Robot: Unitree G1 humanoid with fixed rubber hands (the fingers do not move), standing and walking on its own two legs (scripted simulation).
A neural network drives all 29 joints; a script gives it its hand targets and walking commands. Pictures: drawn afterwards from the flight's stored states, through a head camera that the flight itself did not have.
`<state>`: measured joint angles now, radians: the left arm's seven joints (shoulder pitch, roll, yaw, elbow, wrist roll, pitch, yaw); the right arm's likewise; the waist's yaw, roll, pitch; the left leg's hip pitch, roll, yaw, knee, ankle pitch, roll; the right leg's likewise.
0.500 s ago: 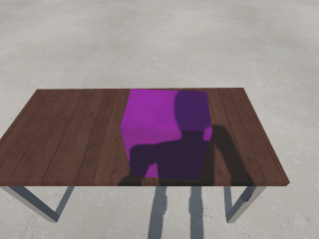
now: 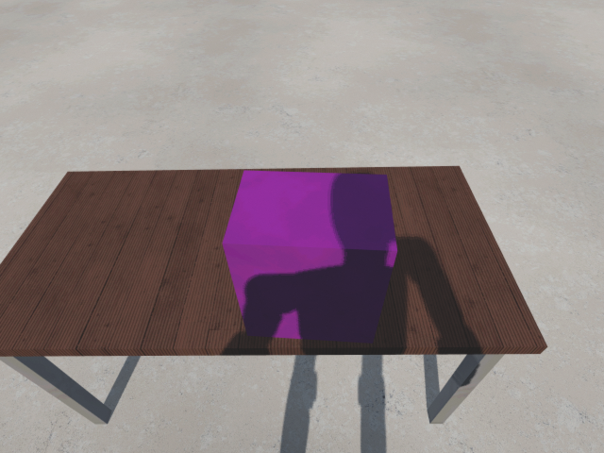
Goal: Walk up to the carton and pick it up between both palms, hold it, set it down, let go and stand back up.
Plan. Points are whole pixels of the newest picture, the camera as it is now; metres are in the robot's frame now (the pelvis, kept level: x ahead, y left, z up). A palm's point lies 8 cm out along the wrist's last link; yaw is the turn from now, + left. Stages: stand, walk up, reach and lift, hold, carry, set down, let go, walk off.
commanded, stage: stand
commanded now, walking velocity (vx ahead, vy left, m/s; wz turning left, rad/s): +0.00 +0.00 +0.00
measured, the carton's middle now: (311, 261) +0.45 +0.01 -0.04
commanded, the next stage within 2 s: none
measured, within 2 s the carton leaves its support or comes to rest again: neither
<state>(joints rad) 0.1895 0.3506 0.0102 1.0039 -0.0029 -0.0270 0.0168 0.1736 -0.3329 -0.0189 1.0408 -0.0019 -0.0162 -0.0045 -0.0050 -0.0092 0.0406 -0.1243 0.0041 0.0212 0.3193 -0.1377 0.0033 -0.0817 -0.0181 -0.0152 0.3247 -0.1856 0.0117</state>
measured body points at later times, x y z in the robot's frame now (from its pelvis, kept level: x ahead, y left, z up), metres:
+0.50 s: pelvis +0.01 -0.01 +0.00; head +0.02 -0.01 +0.45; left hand +0.08 +0.30 -0.13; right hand +0.08 -0.31 -0.13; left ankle +0.03 +0.12 -0.75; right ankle +0.00 -0.13 -0.75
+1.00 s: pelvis +0.02 -0.01 +0.00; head +0.02 -0.01 +0.45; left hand +0.08 +0.29 -0.13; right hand +0.09 -0.32 -0.12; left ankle +0.03 +0.12 -0.75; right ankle +0.00 -0.13 -0.75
